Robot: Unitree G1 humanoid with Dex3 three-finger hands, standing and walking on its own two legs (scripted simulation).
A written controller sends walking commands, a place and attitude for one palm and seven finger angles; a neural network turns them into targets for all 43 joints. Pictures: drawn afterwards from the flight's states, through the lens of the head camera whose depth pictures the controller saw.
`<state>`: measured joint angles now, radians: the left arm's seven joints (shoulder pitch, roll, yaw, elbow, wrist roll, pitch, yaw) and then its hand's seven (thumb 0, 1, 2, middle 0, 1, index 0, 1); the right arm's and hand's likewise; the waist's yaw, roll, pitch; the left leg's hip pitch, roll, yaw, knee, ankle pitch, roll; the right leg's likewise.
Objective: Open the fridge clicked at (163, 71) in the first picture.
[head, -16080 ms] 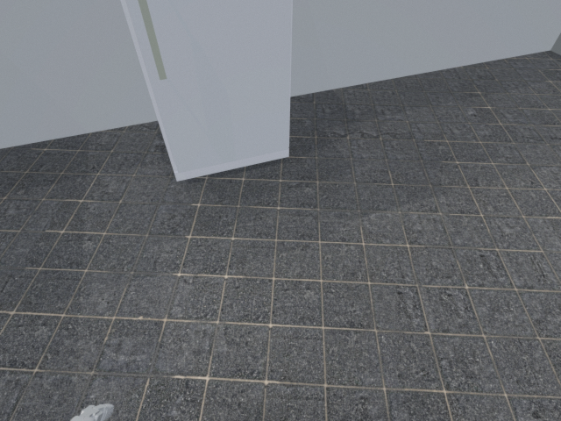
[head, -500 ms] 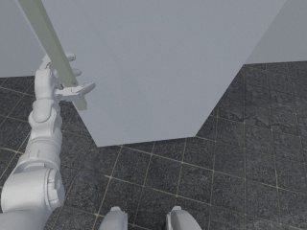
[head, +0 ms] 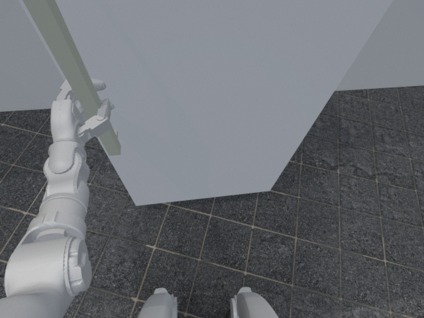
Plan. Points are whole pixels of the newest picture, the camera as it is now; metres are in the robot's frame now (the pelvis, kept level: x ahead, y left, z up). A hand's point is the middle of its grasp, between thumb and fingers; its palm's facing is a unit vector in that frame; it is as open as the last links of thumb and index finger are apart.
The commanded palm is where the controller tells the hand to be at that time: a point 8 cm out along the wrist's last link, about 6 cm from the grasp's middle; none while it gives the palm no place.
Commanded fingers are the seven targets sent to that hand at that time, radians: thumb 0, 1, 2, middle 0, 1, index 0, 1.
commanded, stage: grip the handle and tug to test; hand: left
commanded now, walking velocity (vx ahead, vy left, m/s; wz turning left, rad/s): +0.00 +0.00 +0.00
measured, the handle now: (76, 61) +0.52 +0.22 +0.16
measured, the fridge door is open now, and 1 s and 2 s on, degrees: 0 8 34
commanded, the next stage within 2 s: pull the door a little, standing still in 0.52 s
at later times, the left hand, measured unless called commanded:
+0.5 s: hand (104, 120) +0.46 +0.19 +0.07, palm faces +0.14 -0.99 +0.00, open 6.0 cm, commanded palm +0.41 +0.22 +0.07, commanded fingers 0.00 0.90 0.90 -0.45 -1.40 -0.45 -1.40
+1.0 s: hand (107, 155) +0.39 +0.17 +0.07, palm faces +0.09 -1.00 -0.02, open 6.4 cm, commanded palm +0.35 +0.22 +0.07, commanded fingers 0.00 0.90 0.90 -0.45 -1.40 -0.45 -1.40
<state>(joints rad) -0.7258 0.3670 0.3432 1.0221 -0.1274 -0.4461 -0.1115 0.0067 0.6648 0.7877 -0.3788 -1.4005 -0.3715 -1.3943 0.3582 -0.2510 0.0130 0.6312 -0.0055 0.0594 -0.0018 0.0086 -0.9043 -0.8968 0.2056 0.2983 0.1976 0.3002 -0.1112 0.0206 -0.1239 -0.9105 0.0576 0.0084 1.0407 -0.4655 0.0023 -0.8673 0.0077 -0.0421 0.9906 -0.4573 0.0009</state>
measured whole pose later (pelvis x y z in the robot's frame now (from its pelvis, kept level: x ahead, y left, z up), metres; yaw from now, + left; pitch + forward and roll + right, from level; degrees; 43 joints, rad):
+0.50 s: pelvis +0.02 +0.00 +0.01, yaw -1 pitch +19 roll -2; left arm -0.57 0.33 0.32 0.83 -0.17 -0.40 -0.09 0.01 0.70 0.77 -0.32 -1.40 -0.32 -1.40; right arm 0.36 -0.25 0.00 0.60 0.01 0.06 0.02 0.01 -0.90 -0.90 0.21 0.30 0.20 0.30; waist -0.10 0.02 -0.14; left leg -0.86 0.06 0.02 1.00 -0.47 0.00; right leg -0.82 0.02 -0.03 0.95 -0.46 0.00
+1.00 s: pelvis +0.03 +0.00 +0.02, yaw +0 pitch +15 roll -1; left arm -0.19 0.22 0.21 0.44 -0.18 -0.35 -0.08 0.01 0.66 0.71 -0.31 -1.37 -0.31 -1.36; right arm 0.30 -0.23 0.00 0.53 0.02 0.05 0.01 0.01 -0.91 -0.90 0.20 0.30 0.20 0.30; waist -0.05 0.02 -0.13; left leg -0.73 0.05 0.03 0.93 -0.47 0.00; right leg -0.70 0.01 -0.02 0.90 -0.47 0.00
